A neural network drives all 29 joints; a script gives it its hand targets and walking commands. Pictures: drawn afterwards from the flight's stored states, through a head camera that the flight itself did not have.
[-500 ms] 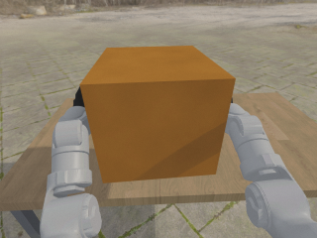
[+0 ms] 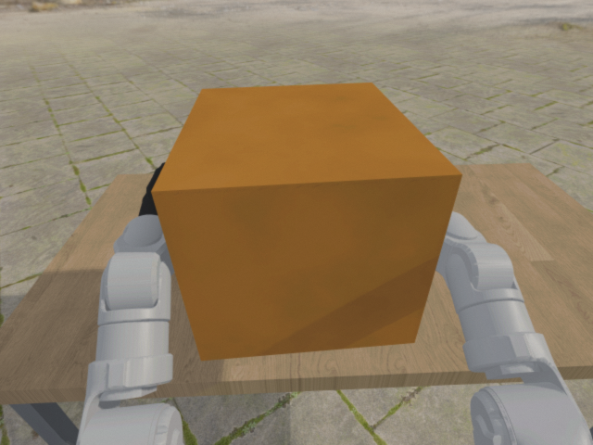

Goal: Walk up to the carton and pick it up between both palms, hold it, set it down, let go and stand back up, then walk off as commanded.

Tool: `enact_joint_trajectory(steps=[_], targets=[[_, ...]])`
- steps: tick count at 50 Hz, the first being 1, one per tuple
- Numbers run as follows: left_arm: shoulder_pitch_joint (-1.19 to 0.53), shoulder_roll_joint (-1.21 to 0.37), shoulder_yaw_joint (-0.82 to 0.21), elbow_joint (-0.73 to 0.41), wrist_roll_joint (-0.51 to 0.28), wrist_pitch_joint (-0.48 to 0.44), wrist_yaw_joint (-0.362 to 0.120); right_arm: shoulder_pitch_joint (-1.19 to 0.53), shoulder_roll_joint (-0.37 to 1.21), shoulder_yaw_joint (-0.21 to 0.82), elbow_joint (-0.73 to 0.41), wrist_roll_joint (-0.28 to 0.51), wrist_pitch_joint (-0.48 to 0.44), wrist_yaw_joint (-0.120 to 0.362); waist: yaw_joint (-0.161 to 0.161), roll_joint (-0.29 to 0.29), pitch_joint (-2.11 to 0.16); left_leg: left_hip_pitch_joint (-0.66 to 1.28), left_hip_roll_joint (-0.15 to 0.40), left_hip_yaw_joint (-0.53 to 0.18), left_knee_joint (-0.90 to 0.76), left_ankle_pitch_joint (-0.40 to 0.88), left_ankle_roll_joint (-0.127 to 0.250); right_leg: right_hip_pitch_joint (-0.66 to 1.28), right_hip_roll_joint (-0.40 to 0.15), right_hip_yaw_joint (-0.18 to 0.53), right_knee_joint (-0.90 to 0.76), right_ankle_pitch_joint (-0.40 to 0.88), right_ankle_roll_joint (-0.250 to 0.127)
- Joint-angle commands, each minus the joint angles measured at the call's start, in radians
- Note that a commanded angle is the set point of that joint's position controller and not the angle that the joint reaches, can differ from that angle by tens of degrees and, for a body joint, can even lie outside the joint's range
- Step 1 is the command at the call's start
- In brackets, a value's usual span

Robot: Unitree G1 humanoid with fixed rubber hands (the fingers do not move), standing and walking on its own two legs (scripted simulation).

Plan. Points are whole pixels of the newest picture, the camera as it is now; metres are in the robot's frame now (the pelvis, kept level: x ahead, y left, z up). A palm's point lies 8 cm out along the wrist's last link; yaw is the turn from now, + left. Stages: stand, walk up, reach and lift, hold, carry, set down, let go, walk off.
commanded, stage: hold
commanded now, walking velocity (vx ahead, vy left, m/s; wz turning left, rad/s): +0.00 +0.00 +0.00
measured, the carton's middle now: (297, 203) +0.40 +0.00 +0.21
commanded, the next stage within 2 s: none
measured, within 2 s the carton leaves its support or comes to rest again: neither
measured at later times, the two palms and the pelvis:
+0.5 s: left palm (133, 221) +0.32 +0.20 +0.24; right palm (435, 215) +0.32 -0.16 +0.23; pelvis -0.04 +0.01 +0.00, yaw +0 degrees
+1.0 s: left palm (158, 210) +0.37 +0.18 +0.22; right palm (428, 213) +0.36 -0.17 +0.20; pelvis -0.01 +0.00 +0.00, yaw +0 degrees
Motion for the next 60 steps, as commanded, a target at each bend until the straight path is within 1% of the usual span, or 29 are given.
enact_joint_trajectory(steps=[1, 5, 7, 10, 13, 17, 20, 21, 22, 24, 26, 28, 29, 32, 34, 35, 37, 40, 42, 46, 49, 51, 52, 54, 56, 60], targets=[[-0.632, -0.559, -0.382, -0.337, -0.138, -0.01, -0.162, -0.832, 0.492, 0.438, -0.443, 0.199, -0.027, 0.11, -0.031, 0.073, -0.372, 0.151, -0.091, 0.007, -0.073, 0.293, -0.011, 0.372, 0.041, 0.061, -0.091, 0.498, 0.084], [-0.745, -0.576, -0.395, -0.291, -0.156, -0.016, -0.159, -0.891, 0.503, 0.392, -0.369, 0.162, -0.021, 0.14, -0.033, 0.091, -0.346, 0.125, -0.074, 0.007, -0.108, 0.157, -0.003, 0.274, 0.041, 0.056, -0.123, 0.252, 0.061], [-0.791, -0.586, -0.389, -0.216, -0.155, -0.023, -0.157, -0.934, 0.512, 0.366, -0.302, 0.134, -0.025, 0.158, -0.03, 0.093, -0.319, 0.095, -0.07, 0.013, -0.128, 0.067, 0.006, 0.233, 0.038, 0.056, -0.138, 0.123, 0.049], [-0.828, -0.578, -0.345, -0.09, -0.132, -0.03, -0.159, -0.968, 0.513, 0.316, -0.173, 0.076, -0.032, 0.19, -0.029, 0.076, -0.268, 0.036, -0.065, 0.026, -0.159, -0.067, 0.024, 0.185, 0.026, 0.056, -0.157, -0.052, 0.034], [-0.831, -0.55, -0.284, 0.053, -0.093, -0.032, -0.175, -0.98, 0.483, 0.243, -0.061, 0.013, -0.043, 0.212, -0.038, 0.053, -0.217, -0.019, -0.057, 0.031, -0.182, -0.149, 0.039, 0.159, 0.008, 0.061, -0.177, -0.196, 0.023], [-0.871, -0.518, -0.23, 0.184, -0.069, -0.051, -0.204, -0.98, 0.464, 0.17, 0.041, -0.027, -0.065, 0.224, -0.046, 0.032, -0.209, -0.038, -0.065, 0.03, -0.168, -0.163, 0.043, 0.111, -0.018, 0.086, -0.199, -0.303, 0.006], [-0.943, -0.512, -0.224, 0.248, -0.081, -0.086, -0.225, -1.006, 0.462, 0.142, 0.078, -0.03, -0.099, 0.227, -0.064, -0.003, -0.223, 0.051, -0.088, 0.01, -0.092, -0.146, 0.037, -0.042, -0.068, 0.114, -0.236, -0.388, -0.038], [-0.961, -0.517, -0.228, 0.261, -0.084, -0.097, -0.227, -1.013, 0.467, 0.141, 0.088, -0.028, -0.111, 0.226, -0.069, -0.004, -0.229, 0.085, -0.092, 0.001, -0.07, -0.142, 0.034, -0.088, -0.081, 0.119, -0.244, -0.404, -0.049], [-0.973, -0.525, -0.231, 0.276, -0.088, -0.107, -0.227, -1.03, 0.476, 0.146, 0.088, -0.026, -0.123, 0.225, -0.069, -0.007, -0.236, 0.112, -0.093, -0.005, -0.057, -0.143, 0.035, -0.119, -0.087, 0.12, -0.247, -0.403, -0.057], [-0.979, -0.554, -0.246, 0.292, -0.095, -0.123, -0.22, -1.056, 0.496, 0.162, 0.087, -0.021, -0.143, 0.222, -0.072, 0.006, -0.246, 0.117, -0.084, -0.011, -0.069, -0.164, 0.037, -0.107, -0.074, 0.103, -0.233, -0.355, -0.051], [-0.99, -0.589, -0.275, 0.286, -0.107, -0.137, -0.2, -1.095, 0.52, 0.182, 0.075, -0.015, -0.16, 0.222, -0.067, 0.042, -0.262, 0.063, -0.062, -0.009, -0.122, -0.199, 0.037, -0.023, -0.034, 0.07, -0.199, -0.267, -0.024], [-1.001, -0.63, -0.318, 0.256, -0.128, -0.148, -0.171, -1.13, 0.547, 0.196, 0.065, -0.012, -0.174, 0.225, -0.062, 0.106, -0.288, -0.014, -0.026, -0.008, -0.193, -0.238, 0.036, 0.102, 0.019, 0.04, -0.153, -0.164, 0.011], [-0.995, -0.639, -0.332, 0.234, -0.138, -0.154, -0.162, -1.129, 0.557, 0.208, 0.054, -0.003, -0.182, 0.224, -0.061, 0.107, -0.297, -0.012, -0.023, -0.008, -0.195, -0.225, 0.034, 0.121, 0.024, 0.039, -0.147, -0.12, 0.015], [-0.97, -0.665, -0.369, 0.156, -0.173, -0.157, -0.148, -1.128, 0.584, 0.253, -0.013, 0.029, -0.195, 0.213, -0.064, 0.086, -0.349, 0.036, -0.036, 0.006, -0.162, -0.121, 0.029, 0.151, 0.027, 0.045, -0.147, -0.016, 0.024], [-0.939, -0.67, -0.365, 0.132, -0.17, -0.151, -0.142, -1.105, 0.583, 0.269, -0.024, 0.045, -0.192, 0.207, -0.059, 0.088, -0.351, 0.039, -0.042, 0.011, -0.154, -0.097, 0.029, 0.171, 0.029, 0.05, -0.147, 0.001, 0.025], [-0.943, -0.671, -0.359, 0.129, -0.165, -0.148, -0.139, -1.102, 0.573, 0.261, -0.015, 0.043, -0.192, 0.208, -0.059, 0.105, -0.342, 0.019, -0.041, 0.009, -0.162, -0.116, 0.027, 0.181, 0.03, 0.049, -0.145, -0.023, 0.023], [-0.952, -0.66, -0.339, 0.145, -0.158, -0.145, -0.133, -1.109, 0.566, 0.248, 0.004, 0.031, -0.192, 0.213, -0.05, 0.103, -0.322, -0.011, -0.041, 0.014, -0.173, -0.132, 0.03, 0.191, 0.028, 0.047, -0.144, -0.053, 0.022], [-0.908, -0.65, -0.328, 0.123, -0.166, -0.14, -0.134, -1.105, 0.592, 0.286, -0.042, 0.054, -0.186, 0.201, -0.032, 0.045, -0.35, 0.024, -0.062, 0.029, -0.14, -0.028, 0.039, 0.21, 0.022, 0.059, -0.16, 0.009, 0.032], [-0.878, -0.653, -0.338, 0.079, -0.175, -0.137, -0.135, -1.095, 0.602, 0.321, -0.097, 0.082, -0.181, 0.187, -0.029, 0.029, -0.382, 0.059, -0.067, 0.027, -0.12, 0.047, 0.038, 0.234, 0.025, 0.065, -0.156, 0.093, 0.04], [-0.826, -0.661, -0.376, -0.023, -0.192, -0.127, -0.132, -1.058, 0.606, 0.386, -0.217, 0.141, -0.168, 0.156, -0.028, 0.041, -0.461, 0.107, -0.075, 0.017, -0.088, 0.196, 0.021, 0.313, 0.035, 0.068, -0.128, 0.315, 0.058], [-0.763, -0.654, -0.39, -0.131, -0.186, -0.113, -0.131, -0.991, 0.594, 0.433, -0.302, 0.184, -0.145, 0.135, -0.027, 0.05, -0.504, 0.145, -0.087, 0.013, -0.06, 0.321, 0.004, 0.378, 0.041, 0.069, -0.1, 0.509, 0.07], [-0.714, -0.636, -0.388, -0.198, -0.173, -0.097, -0.134, -0.934, 0.576, 0.453, -0.344, 0.202, -0.123, 0.122, -0.028, 0.054, -0.504, 0.16, -0.091, 0.012, -0.05, 0.376, -0.005, 0.411, 0.044, 0.071, -0.087, 0.594, 0.077], [-0.689, -0.626, -0.385, -0.219, -0.167, -0.087, -0.137, -0.914, 0.565, 0.458, -0.365, 0.205, -0.112, 0.117, -0.029, 0.052, -0.493, 0.162, -0.093, 0.012, -0.05, 0.388, -0.007, 0.418, 0.044, 0.072, -0.085, 0.616, 0.081], [-0.655, -0.604, -0.375, -0.257, -0.151, -0.067, -0.144, -0.873, 0.545, 0.46, -0.383, 0.206, -0.089, 0.112, -0.028, 0.051, -0.464, 0.161, -0.094, 0.011, -0.054, 0.383, -0.009, 0.423, 0.043, 0.071, -0.083, 0.62, 0.084], [-0.643, -0.588, -0.369, -0.279, -0.141, -0.051, -0.151, -0.852, 0.527, 0.452, -0.39, 0.202, -0.071, 0.112, -0.027, 0.052, -0.436, 0.158, -0.092, 0.011, -0.063, 0.356, -0.009, 0.41, 0.044, 0.069, -0.088, 0.581, 0.083], [-0.693, -0.576, -0.374, -0.282, -0.141, -0.036, -0.158, -0.868, 0.512, 0.418, -0.37, 0.181, -0.049, 0.126, -0.029, 0.067, -0.394, 0.142, -0.082, 0.01, -0.087, 0.255, -0.006, 0.343, 0.045, 0.062, -0.109, 0.409, 0.072]])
